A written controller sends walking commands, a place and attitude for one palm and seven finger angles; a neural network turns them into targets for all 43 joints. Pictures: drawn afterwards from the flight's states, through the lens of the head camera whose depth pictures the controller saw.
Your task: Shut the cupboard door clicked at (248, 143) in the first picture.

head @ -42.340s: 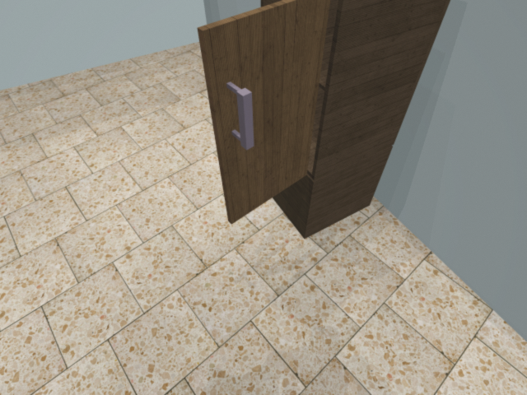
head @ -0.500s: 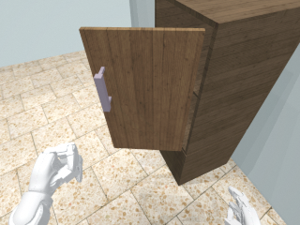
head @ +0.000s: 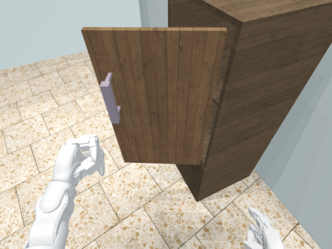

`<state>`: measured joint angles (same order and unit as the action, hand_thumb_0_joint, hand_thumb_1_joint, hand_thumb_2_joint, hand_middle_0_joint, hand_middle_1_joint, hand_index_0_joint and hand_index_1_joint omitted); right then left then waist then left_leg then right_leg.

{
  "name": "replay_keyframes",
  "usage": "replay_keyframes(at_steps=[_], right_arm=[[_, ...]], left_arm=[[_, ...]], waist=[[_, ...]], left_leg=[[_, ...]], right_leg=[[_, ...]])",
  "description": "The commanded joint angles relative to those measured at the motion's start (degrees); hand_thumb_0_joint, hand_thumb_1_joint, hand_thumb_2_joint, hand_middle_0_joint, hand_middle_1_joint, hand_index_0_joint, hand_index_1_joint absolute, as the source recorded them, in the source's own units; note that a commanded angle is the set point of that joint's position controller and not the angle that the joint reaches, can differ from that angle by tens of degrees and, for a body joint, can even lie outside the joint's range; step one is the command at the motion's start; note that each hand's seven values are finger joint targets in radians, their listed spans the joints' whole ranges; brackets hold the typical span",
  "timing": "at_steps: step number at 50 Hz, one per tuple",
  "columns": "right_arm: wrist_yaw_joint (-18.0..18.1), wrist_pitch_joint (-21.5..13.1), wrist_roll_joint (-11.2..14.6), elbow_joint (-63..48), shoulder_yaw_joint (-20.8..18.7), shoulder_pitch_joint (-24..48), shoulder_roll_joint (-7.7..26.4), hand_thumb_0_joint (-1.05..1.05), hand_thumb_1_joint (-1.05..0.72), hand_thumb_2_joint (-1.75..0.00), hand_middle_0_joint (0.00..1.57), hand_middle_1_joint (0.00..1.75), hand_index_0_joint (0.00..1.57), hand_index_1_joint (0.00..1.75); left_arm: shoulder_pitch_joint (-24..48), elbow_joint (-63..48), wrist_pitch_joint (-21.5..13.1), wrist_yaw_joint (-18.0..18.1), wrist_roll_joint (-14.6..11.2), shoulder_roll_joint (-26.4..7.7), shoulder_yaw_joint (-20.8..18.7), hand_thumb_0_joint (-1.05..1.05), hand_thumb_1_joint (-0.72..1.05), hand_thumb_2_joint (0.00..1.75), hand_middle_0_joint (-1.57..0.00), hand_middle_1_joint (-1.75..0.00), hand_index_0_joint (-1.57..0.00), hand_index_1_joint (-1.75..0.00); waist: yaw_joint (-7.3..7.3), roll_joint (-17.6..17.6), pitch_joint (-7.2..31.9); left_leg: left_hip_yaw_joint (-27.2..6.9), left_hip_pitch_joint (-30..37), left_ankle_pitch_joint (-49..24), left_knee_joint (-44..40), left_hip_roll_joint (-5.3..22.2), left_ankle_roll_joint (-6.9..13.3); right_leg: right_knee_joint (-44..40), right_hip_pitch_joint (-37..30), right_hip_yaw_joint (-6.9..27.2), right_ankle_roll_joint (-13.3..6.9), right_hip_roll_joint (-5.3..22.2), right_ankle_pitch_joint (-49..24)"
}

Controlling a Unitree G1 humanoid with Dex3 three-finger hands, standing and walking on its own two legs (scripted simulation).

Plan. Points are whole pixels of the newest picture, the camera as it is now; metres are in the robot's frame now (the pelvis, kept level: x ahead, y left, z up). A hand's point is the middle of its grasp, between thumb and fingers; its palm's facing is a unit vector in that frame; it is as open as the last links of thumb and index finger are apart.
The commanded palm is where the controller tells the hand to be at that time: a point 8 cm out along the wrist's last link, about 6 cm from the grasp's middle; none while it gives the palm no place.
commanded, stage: bring the fist close to the handle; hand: left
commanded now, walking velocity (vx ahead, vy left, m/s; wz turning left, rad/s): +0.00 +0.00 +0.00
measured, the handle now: (112, 99) +0.50 +0.19 +0.09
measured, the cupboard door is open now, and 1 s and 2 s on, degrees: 63 63 49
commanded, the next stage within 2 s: push the door shut along its arc in 1.02 s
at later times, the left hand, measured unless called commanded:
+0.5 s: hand (116, 132) +0.37 +0.14 +0.10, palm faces -0.01 -1.00 -0.03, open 3.1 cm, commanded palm +0.35 +0.20 +0.10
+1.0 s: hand (117, 124) +0.40 +0.15 +0.09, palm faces +0.00 -1.00 -0.02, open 3.1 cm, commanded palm +0.37 +0.20 +0.10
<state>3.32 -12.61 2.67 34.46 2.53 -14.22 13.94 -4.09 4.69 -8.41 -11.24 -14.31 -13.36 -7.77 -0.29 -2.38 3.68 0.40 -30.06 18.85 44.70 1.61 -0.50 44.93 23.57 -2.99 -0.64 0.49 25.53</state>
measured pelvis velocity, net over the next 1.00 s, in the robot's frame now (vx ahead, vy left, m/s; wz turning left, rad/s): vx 0.00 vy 0.00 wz -0.03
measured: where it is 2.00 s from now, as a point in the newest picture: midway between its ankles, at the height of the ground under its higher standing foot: outside the picture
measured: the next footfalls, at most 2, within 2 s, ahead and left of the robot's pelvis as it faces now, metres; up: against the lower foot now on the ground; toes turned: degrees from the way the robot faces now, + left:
none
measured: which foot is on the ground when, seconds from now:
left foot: down 0.00-1.00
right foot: down 0.00-1.00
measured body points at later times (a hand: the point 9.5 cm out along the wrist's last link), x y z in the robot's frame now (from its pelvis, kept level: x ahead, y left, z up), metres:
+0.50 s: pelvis +0.00 +0.00 +0.00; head +0.02 -0.01 +0.45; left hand +0.36 +0.20 +0.10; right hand +0.14 -0.24 -0.10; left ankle +0.04 +0.13 -0.71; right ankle -0.02 -0.11 -0.71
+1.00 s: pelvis +0.00 +0.00 +0.00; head +0.04 -0.01 +0.45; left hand +0.39 +0.20 +0.10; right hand +0.09 -0.26 -0.11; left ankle +0.04 +0.13 -0.71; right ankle -0.02 -0.11 -0.71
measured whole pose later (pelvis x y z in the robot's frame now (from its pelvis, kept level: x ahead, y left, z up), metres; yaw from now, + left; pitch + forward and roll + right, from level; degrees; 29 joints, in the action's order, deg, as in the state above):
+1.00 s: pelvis +0.00 +0.00 +0.00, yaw -2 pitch +7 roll +0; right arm 1.7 -2.6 2.5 38.0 -0.4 -18.3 14.8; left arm 22.3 35.3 -15.2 -6.5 -10.8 -14.0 -11.1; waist -2.9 -1.9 3.8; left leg 1.8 -32.3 18.6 43.8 2.7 -0.4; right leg 43.9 26.5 -1.4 -0.7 -0.5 24.5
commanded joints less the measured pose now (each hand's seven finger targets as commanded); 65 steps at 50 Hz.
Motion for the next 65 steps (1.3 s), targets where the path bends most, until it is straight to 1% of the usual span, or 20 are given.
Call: replay_keyframes(at_steps=[1, 3, 6, 13, 16, 18, 22, 23, 31, 33, 35, 40, 43, 46, 49, 51, 54, 56, 61, 65], right_arm=[[-0.2, -2.1, 0.0, -8.7, -3.2, 4.2, 6.8, 0.00, -0.90, -0.90, 0.20, 0.30, 0.20, 0.30], [-0.5, -1.4, -0.1, -8.7, -3.3, 4.2, 7.0, 0.00, -0.90, -0.90, 0.20, 0.30, 0.20, 0.30], [-0.8, -0.9, 0.1, -8.8, -3.4, 4.4, 6.5, 0.00, -0.90, -0.90, 0.20, 0.30, 0.20, 0.30], [-0.4, 0.5, -0.1, -6.5, -3.7, 3.3, 7.3, 0.00, -0.90, -0.90, 0.20, 0.30, 0.20, 0.30], [-0.4, 1.2, -0.1, -5.8, -3.6, 3.5, 7.2, 0.00, -0.90, -0.90, 0.20, 0.30, 0.20, 0.30], [-0.3, 1.9, -0.3, -5.5, -3.8, 2.8, 7.5, 0.00, -0.90, -0.90, 0.20, 0.30, 0.20, 0.30], [-0.6, 2.6, -0.1, -4.9, -3.8, 2.3, 7.3, 0.00, -0.90, -0.90, 0.20, 0.30, 0.20, 0.30], [-0.5, 3.1, -0.2, -4.4, -3.9, 1.7, 7.8, 0.00, -0.90, -0.90, 0.20, 0.30, 0.20, 0.30], [-1.4, 5.1, -0.4, -3.4, -4.5, -1.0, 7.7, 0.00, -0.90, -0.90, 0.20, 0.30, 0.20, 0.30], [-1.5, 5.8, -0.8, -3.4, -4.8, -2.0, 8.3, 0.00, -0.90, -0.90, 0.20, 0.30, 0.20, 0.30], [-1.9, 6.3, -0.5, -4.4, -4.9, -1.6, 7.8, 0.00, -0.90, -0.90, 0.20, 0.30, 0.20, 0.30], [-1.8, 7.4, -0.3, -4.6, -5.1, -2.3, 8.2, 0.00, -0.90, -0.90, 0.20, 0.30, 0.20, 0.30], [-1.3, 7.6, -0.2, -4.4, -5.3, -2.3, 8.1, 0.00, -0.90, -0.90, 0.20, 0.30, 0.20, 0.30], [-1.3, 7.2, -0.1, -4.0, -5.3, -2.1, 7.8, 0.00, -0.90, -0.90, 0.20, 0.30, 0.20, 0.30], [-1.3, 7.1, -0.1, -3.7, -5.6, -2.5, 8.2, 0.00, -0.90, -0.90, 0.20, 0.30, 0.20, 0.30], [-1.4, 7.2, 0.0, -3.8, -5.4, -2.1, 7.9, 0.00, -0.90, -0.90, 0.20, 0.30, 0.20, 0.30], [-1.4, 7.4, -0.1, -4.1, -5.3, -1.9, 8.1, 0.00, -0.90, -0.90, 0.20, 0.30, 0.20, 0.30], [-1.6, 7.3, -0.1, -4.5, -5.2, -1.5, 7.7, 0.00, -0.90, -0.90, 0.20, 0.30, 0.20, 0.30], [-1.2, 7.9, -0.3, -3.7, -4.7, -1.5, 8.1, 0.00, -0.90, -0.90, 0.20, 0.30, 0.20, 0.30], [-0.8, 8.2, -0.2, -3.5, -4.4, -1.5, 8.2, 0.00, -0.90, -0.90, 0.20, 0.30, 0.20, 0.30]], left_arm=[[11.7, -10.0, -3.6, 1.8, -0.4, -8.4, -5.7, 0.00, 0.90, 0.90, -1.30, -1.50, -1.30, -1.50], [12.0, -9.4, -3.9, 2.3, -0.1, -9.3, -6.5, 0.00, 0.90, 0.90, -1.30, -1.50, -1.30, -1.50], [16.1, -10.3, -4.6, 2.8, 0.6, -6.0, -2.7, 0.00, 0.90, 0.90, -1.30, -1.50, -1.30, -1.50], [27.1, -4.3, -5.2, 4.9, 2.3, -7.4, -2.4, 0.00, 0.90, 0.90, -1.30, -1.50, -1.30, -1.50], [32.9, -0.8, -5.3, 5.7, 2.5, -7.1, -2.2, 0.00, 0.90, 0.90, -1.30, -1.50, -1.30, -1.50], [33.3, 1.6, -5.5, 6.1, 2.9, -9.1, -3.9, 0.00, 0.90, 0.90, -1.30, -1.50, -1.30, -1.50], [40.1, 7.2, -5.9, 6.2, 2.8, -6.5, -1.8, 0.00, 0.90, 0.90, -1.30, -1.50, -1.30, -1.50], [39.7, 10.5, -5.9, 6.5, 3.1, -9.2, -4.0, 0.00, 0.90, 0.90, -1.30, -1.50, -1.30, -1.50], [51.5, 18.7, -8.3, 6.9, 4.1, -7.8, -3.2, 0.00, 0.90, 0.90, -1.30, -1.50, -1.30, -1.50], [47.2, 21.2, -8.9, 7.1, 4.2, -12.3, -7.8, 0.00, 0.90, 0.90, -1.30, -1.50, -1.30, -1.50], [46.0, 19.8, -9.5, 6.5, 4.1, -10.0, -6.0, 0.00, 0.90, 0.90, -1.30, -1.50, -1.30, -1.50], [46.3, 19.4, -9.8, 5.3, 3.3, -11.8, -7.6, 0.00, 0.90, 0.90, -1.30, -1.50, -1.30, -1.50], [49.0, 16.7, -10.9, 5.0, 3.2, -12.6, -7.4, 0.00, 0.90, 0.90, -1.30, -1.50, -1.30, -1.50], [49.1, 16.0, -11.3, 4.6, 2.8, -8.7, -4.2, 0.00, 0.90, 0.90, -1.30, -1.50, -1.30, -1.50], [47.1, 18.2, -10.8, 4.5, 2.7, -9.1, -4.7, 0.00, 0.90, 0.90, -1.30, -1.50, -1.30, -1.50], [48.5, 17.9, -10.3, 4.6, 3.0, -7.2, -3.0, 0.00, 0.90, 0.90, -1.30, -1.50, -1.30, -1.50], [48.4, 17.8, -9.9, 5.8, 3.4, -8.6, -4.3, 0.00, 0.90, 0.90, -1.30, -1.50, -1.30, -1.50], [49.4, 16.9, -10.1, 6.3, 3.8, -6.0, -2.2, 0.00, 0.90, 0.90, -1.30, -1.50, -1.30, -1.50], [54.7, 21.1, -10.4, 6.4, 4.8, -11.4, -5.2, 0.00, 0.90, 0.90, -1.30, -1.50, -1.30, -1.50], [59.9, 25.4, -10.9, 4.5, 4.4, -12.5, -5.5, 0.00, 0.90, 0.90, -1.30, -1.50, -1.30, -1.50]], waist=[[0.96, 2.0, 11.7], [1.14, 2.2, 11.2], [0.09, -0.1, 10.7], [-1.63, 3.1, 10.1], [-1.52, 0.8, 11.6], [-1.07, 2.5, 14.1], [-1.84, 1.2, 13.7], [-1.76, 3.9, 13.3], [-2.60, 1.6, 16.9], [-0.95, 4.2, 17.9], [-0.93, 2.4, 18.6], [-1.47, 4.4, 16.7], [-1.97, 1.9, 17.5], [-2.71, -0.3, 17.9], [-2.59, 3.0, 17.0], [-2.87, 0.9, 16.8], [-2.57, 2.4, 16.6], [-2.67, 1.5, 16.9], [-3.50, 4.0, 14.3], [-3.83, 2.0, 15.8]], left_leg=[[-0.4, 11.3, -11.5, -6.1, -1.6, 1.9], [-0.3, 11.2, -12.2, -6.1, -1.5, 1.9], [-0.1, 12.6, -12.1, -6.4, -1.3, 1.7], [-0.6, 12.0, -8.9, -6.3, -1.0, 1.9], [-0.6, 12.7, -8.4, -6.4, -1.3, 1.8], [-0.5, 12.9, -9.6, -6.2, -1.1, 1.9], [-0.5, 13.1, -9.3, -6.0, -1.2, 1.7], [-0.3, 11.7, -8.9, -5.8, -1.1, 1.9], [0.0, 11.9, -11.9, -4.6, -1.4, 1.9], [0.2, 10.4, -12.6, -4.5, -1.4, 2.0], [0.9, 10.7, -14.3, -4.7, -1.6, 2.1], [1.3, 9.2, -13.1, -4.9, -1.7, 2.4], [1.4, 10.5, -12.3, -4.6, -1.6, 2.5], [1.0, 12.8, -13.3, -4.5, -1.4, 2.4], [0.5, 11.8, -12.4, -4.6, -1.4, 2.4], [0.4, 12.7, -12.5, -4.8, -1.3, 2.3], [0.2, 12.2, -11.9, -5.0, -1.2, 2.3], [-0.1, 13.3, -12.1, -5.1, -1.1, 2.1], [-0.1, 11.0, -9.4, -5.1, -1.1, 2.2], [-0.2, 11.1, -7.6, -5.0, -1.3, 2.2]], right_leg=[[-7.6, -0.1, 1.0, 0.5, -0.8, -19.7], [-7.7, -0.6, 1.1, 0.4, -0.8, -20.5], [-7.6, 1.0, 0.7, 0.3, -1.1, -20.1], [-8.5, 2.9, 1.2, 0.5, -1.2, -16.1], [-8.5, 3.0, 1.4, 0.2, -1.0, -15.8], [-8.4, 1.7, 1.7, 0.3, -1.1, -16.8], [-8.4, 3.1, 1.5, 0.2, -1.2, -17.1], [-8.9, 2.4, 2.0, 0.4, -1.1, -16.8], [-7.1, 2.9, 2.0, 0.3, -1.3, -21.2], [-7.1, 0.4, 2.4, 0.3, -1.3, -22.5], [-6.7, -0.5, 2.4, 0.3, -1.2, -25.6], [-7.6, -0.9, 2.8, 0.7, -1.4, -25.8], [-7.8, -0.1, 3.2, 0.7, -1.6, -24.2], [-7.5, 1.7, 2.5, 0.3, -1.9, -24.4], [-7.6, 1.8, 2.2, 0.5, -1.9, -23.5], [-7.4, 3.0, 1.9, 0.3, -1.9, -22.9], [-7.5, 2.8, 1.8, 0.4, -1.8, -21.8], [-7.1, 3.6, 1.3, 0.1, -2.0, -21.2], [-7.6, 4.2, 1.9, 0.3, -1.9, -19.3], [-7.8, 4.5, 2.5, 0.2, -1.7, -17.2]])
